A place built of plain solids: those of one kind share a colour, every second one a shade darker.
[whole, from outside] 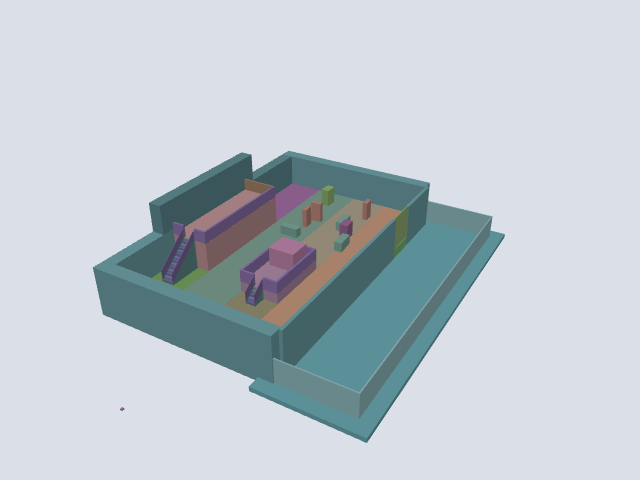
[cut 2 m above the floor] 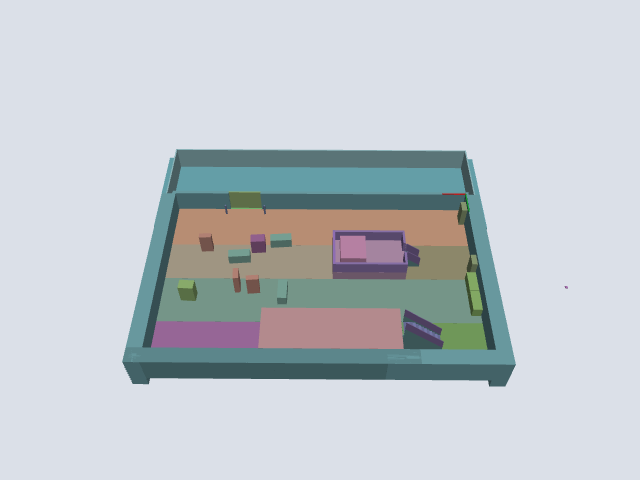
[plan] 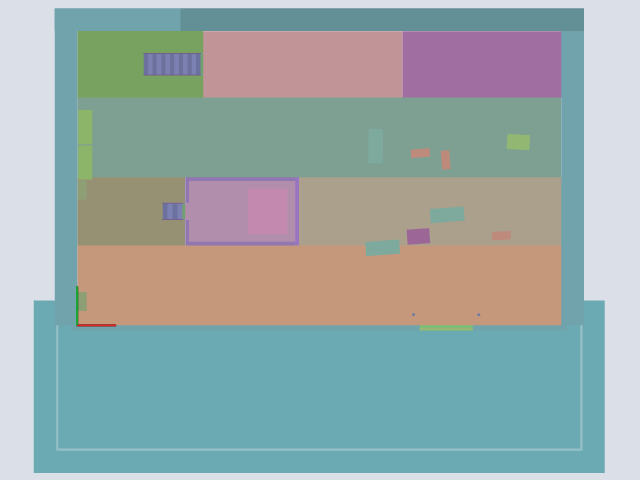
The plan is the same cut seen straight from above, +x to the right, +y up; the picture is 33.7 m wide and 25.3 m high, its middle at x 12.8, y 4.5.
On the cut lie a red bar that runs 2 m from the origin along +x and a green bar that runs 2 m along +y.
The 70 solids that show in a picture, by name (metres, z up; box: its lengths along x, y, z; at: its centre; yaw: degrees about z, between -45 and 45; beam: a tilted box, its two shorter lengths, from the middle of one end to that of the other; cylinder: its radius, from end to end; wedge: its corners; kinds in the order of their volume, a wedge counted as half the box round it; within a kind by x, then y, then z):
{
 "wall_metal_1": {"box": [1.2, 16.7, 4.55], "at": [-0.59, 8.36, 0.93]},
 "wall_metal_2": {"box": [9.03, 1.2, 3.6], "at": [3.33, 16.11, 1.4]},
 "wall_metal_3": {"box": [18.34, 0.3, 4.55], "at": [8.88, -0.14, 0.93]},
 "wall_metal_4": {"box": [12.9, 1.2, 6.33], "at": [11.89, 16.11, 2.77]},
 "wall_metal_5": {"box": [10.77, 1.2, 3.6], "at": [21.33, 16.11, 1.4]},
 "wall_metal_6": {"box": [4.96, 0.3, 4.55], "at": [23.33, -0.14, 0.93]},
 "wall_metal_7": {"box": [1.2, 16.7, 4.55], "at": [26.11, 8.36, 0.93]},
 "floor_hall0a_asphalt_1": {"box": [25.5, 4.2, 1.35], "at": [12.76, 2.11, -0.68]},
 "floor_mezz_floorboards_1": {"box": [10.5, 3.5, 3.13], "at": [11.89, 13.76, 1.17]},
 "yard_yard_concrete_1": {"box": [30.1, 9.1, 0.4], "at": [12.76, -3.24, -1.15]},
 "floor_hall2a_asphalt_1": {"box": [25.5, 4.2, 0.4], "at": [12.76, 9.91, -0.2]},
 "floor_pressdeck_metal_1": {"box": [6.0, 3.6, 1.34], "at": [8.69, 6.01, 0.27]},
 "floor_hall1b_asphalt_1": {"box": [13.82, 3.6, 0.4], "at": [18.6, 6.01, -0.2]},
 "fence_metal_1": {"box": [0.12, 6.74, 2.6], "at": [-1.05, -3.24, -0.05]},
 "fence_metal_2": {"box": [27.74, 0.12, 2.6], "at": [12.76, -6.55, -0.05]},
 "fence_metal_3": {"box": [0.12, 6.74, 2.6], "at": [26.57, -3.24, -0.05]},
 "floor_hall3b_asphalt_1": {"box": [8.37, 3.5, 0.4], "at": [21.33, 13.76, -0.2]},
 "floor_hall3a_asphalt_1": {"box": [6.63, 3.5, 0.4], "at": [3.33, 13.76, -0.2]},
 "press_sheetfed_metal_1": {"box": [2.1, 2.4, 1.75], "at": [10.04, 6.01, 1.77]},
 "floor_hall1a_asphalt_1": {"box": [5.68, 3.6, 0.4], "at": [2.85, 6.01, -0.2]},
 "rail_1": {"wedge": [[3.48, 13.17, 0.25], [3.48, 13.17, 1.07], [3.48, 13.22, 0.25], [3.48, 13.22, 1.07], [6.52, 13.17, 2.83], [6.52, 13.17, 3.65], [6.52, 13.22, 2.83], [6.52, 13.22, 3.65]]},
 "rail_2": {"wedge": [[3.48, 14.3, 0.25], [3.48, 14.3, 1.07], [3.48, 14.35, 0.25], [3.48, 14.35, 1.07], [6.52, 14.3, 2.83], [6.52, 14.3, 3.65], [6.52, 14.35, 2.83], [6.52, 14.35, 3.65]]},
 "rail_3": {"wedge": [[4.48, 5.56, 0.22], [4.48, 5.56, 1.13], [4.48, 5.61, 0.22], [4.48, 5.61, 1.13], [5.57, 5.56, 1.02], [5.57, 5.56, 1.92], [5.57, 5.61, 1.02], [5.57, 5.61, 1.92]]},
 "rail_4": {"wedge": [[4.48, 6.41, 0.22], [4.48, 6.41, 1.13], [4.48, 6.46, 0.22], [4.48, 6.46, 1.13], [5.57, 6.41, 1.02], [5.57, 6.41, 1.92], [5.57, 6.46, 1.02], [5.57, 6.46, 1.92]]},
 "rail_5": {"box": [0.2, 1.35, 1.1], "at": [5.79, 4.89, 1.49]},
 "rail_6": {"box": [0.2, 1.35, 1.1], "at": [5.79, 7.14, 1.49]},
 "rail_7": {"box": [0.2, 1.16, 1.1], "at": [6.74, 12.59, 3.28]},
 "rail_8": {"box": [0.2, 1.16, 1.1], "at": [6.74, 14.93, 3.28]},
 "rail_9": {"box": [6.0, 0.2, 1.1], "at": [8.69, 4.31, 1.49]},
 "rail_10": {"box": [6.0, 0.2, 1.1], "at": [8.69, 7.71, 1.49]},
 "rail_11": {"box": [10.5, 0.2, 1.1], "at": [11.89, 12.11, 3.28]},
 "step_1": {"box": [0.26, 1.08, 0.24], "at": [3.64, 13.76, 0.07]},
 "step_2": {"box": [0.26, 1.08, 0.44], "at": [3.87, 13.76, 0.17]},
 "step_3": {"box": [0.26, 1.08, 0.64], "at": [4.1, 13.76, 0.27]},
 "step_4": {"box": [0.26, 1.08, 0.83], "at": [4.33, 13.76, 0.36]},
 "step_5": {"box": [0.26, 1.08, 1.02], "at": [4.56, 13.76, 0.46]},
 "step_6": {"box": [0.29, 0.81, 0.24], "at": [4.65, 6.01, 0.07]},
 "step_7": {"box": [0.26, 1.08, 1.22], "at": [4.79, 13.76, 0.56]},
 "step_8": {"box": [0.29, 0.81, 0.43], "at": [4.91, 6.01, 0.16]},
 "step_9": {"box": [0.26, 1.08, 1.42], "at": [5.02, 13.76, 0.66]},
 "step_10": {"box": [0.29, 0.81, 0.62], "at": [5.17, 6.01, 0.26]},
 "step_11": {"box": [0.26, 1.08, 1.61], "at": [5.25, 13.76, 0.76]},
 "step_12": {"box": [0.29, 0.81, 0.8], "at": [5.43, 6.01, 0.35]},
 "step_13": {"box": [0.26, 1.08, 1.8], "at": [5.48, 13.76, 0.85]},
 "step_14": {"box": [0.26, 1.08, 2.0], "at": [5.71, 13.76, 0.95]},
 "step_15": {"box": [0.26, 1.08, 2.19], "at": [5.94, 13.76, 1.05]},
 "step_16": {"box": [0.26, 1.08, 2.39], "at": [6.17, 13.76, 1.15]},
 "step_17": {"box": [0.26, 1.08, 2.58], "at": [6.4, 13.76, 1.24]},
 "bench_bind_1": {"box": [0.75, 1.8, 0.89], "at": [15.73, 9.45, 0.45], "yaw": -0.5},
 "bench_bind_2": {"box": [1.8, 0.75, 0.92], "at": [16.1, 4.09, 0.46], "yaw": 4.2},
 "bench_bind_3": {"box": [1.8, 0.75, 0.91], "at": [19.5, 5.83, 0.45], "yaw": 4.4},
 "cabinet_bind_1": {"box": [1.0, 0.45, 1.87], "at": [18.09, 9.08, 0.93], "yaw": 4.8},
 "cabinet_bind_2": {"box": [0.45, 1.0, 1.95], "at": [19.43, 8.72, 0.97], "yaw": 4.5},
 "cabinet_bind_3": {"box": [1.0, 0.45, 1.84], "at": [22.36, 4.73, 0.92], "yaw": 2.7},
 "bench_1": {"box": [0.75, 1.8, 0.89], "at": [0.43, 8.59, 0.45]},
 "bench_2": {"box": [0.75, 1.8, 0.9], "at": [0.43, 10.45, 0.45]},
 "cabinet_1": {"box": [0.45, 1.0, 1.85], "at": [0.28, 1.26, 0.93]},
 "cabinet_2": {"box": [0.45, 1.0, 1.84], "at": [0.28, 7.13, 0.92]},
 "load_cartons_bind_1": {"box": [1.2, 0.8, 1.72], "at": [23.26, 9.66, 0.86], "yaw": -3.3},
 "pallets_bind_1": {"box": [1.2, 0.8, 1.5], "at": [17.99, 4.69, 0.75], "yaw": 4.0},
 "floor_sill_concrete_1": {"box": [2.8, 0.3, 1.35], "at": [19.45, -0.14, -0.68]},
 "shutter_metal_1": {"box": [2.8, 0.12, 3.3], "at": [19.45, -0.19, 1.65]},
 "rail_pfe_1": {"box": [0.2, 3.6, 1.1], "at": [11.59, 6.01, 1.49]},
 "rail_mze_1": {"box": [0.2, 3.5, 1.1], "at": [17.04, 13.76, 3.28]},
 "floor_hda_1": {"box": [0.15, 0.81, 0.99], "at": [5.62, 6.01, 0.45]},
 "floor_hda_2": {"box": [0.14, 1.08, 2.78], "at": [6.57, 13.76, 1.34]},
 "wall_1": {"wedge": [[3.48, 13.17, -0.05], [3.48, 13.17, 0.25], [3.48, 13.22, -0.05], [3.48, 13.22, 0.25], [6.52, 13.17, -0.05], [6.52, 13.17, 2.83], [6.52, 13.22, -0.05], [6.52, 13.22, 2.83]]},
 "wall_2": {"wedge": [[3.48, 14.3, -0.05], [3.48, 14.3, 0.25], [3.48, 14.35, -0.05], [3.48, 14.35, 0.25], [6.52, 14.3, -0.05], [6.52, 14.3, 2.83], [6.52, 14.35, -0.05], [6.52, 14.35, 2.83]]},
 "wall_3": {"wedge": [[4.48, 5.56, -0.05], [4.48, 5.56, 0.23], [4.48, 5.61, -0.05], [4.48, 5.61, 0.23], [5.57, 5.56, -0.05], [5.57, 5.56, 1.02], [5.57, 5.61, -0.05], [5.57, 5.61, 1.02]]},
 "wall_4": {"wedge": [[4.48, 6.41, -0.05], [4.48, 6.41, 0.23], [4.48, 6.46, -0.05], [4.48, 6.46, 0.23], [5.57, 6.41, -0.05], [5.57, 6.41, 1.02], [5.57, 6.46, -0.05], [5.57, 6.46, 1.02]]}
}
